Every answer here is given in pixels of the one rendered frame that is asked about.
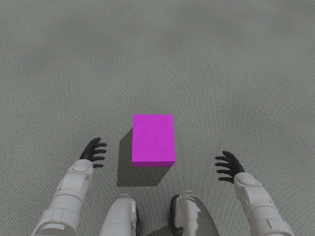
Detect right robot forearm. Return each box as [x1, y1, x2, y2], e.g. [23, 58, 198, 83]
[233, 172, 294, 236]

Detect carton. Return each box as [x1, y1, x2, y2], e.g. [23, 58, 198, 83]
[132, 114, 176, 167]

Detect left robot forearm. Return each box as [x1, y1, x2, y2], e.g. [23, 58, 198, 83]
[31, 159, 94, 236]

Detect right robot thigh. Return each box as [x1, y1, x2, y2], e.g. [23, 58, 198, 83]
[176, 195, 220, 236]

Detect right robot foot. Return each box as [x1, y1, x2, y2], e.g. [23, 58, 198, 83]
[170, 195, 183, 236]

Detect robot left hand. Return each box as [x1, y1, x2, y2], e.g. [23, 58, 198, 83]
[80, 138, 107, 168]

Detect robot right hand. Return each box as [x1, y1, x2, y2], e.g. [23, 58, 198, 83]
[215, 150, 245, 184]

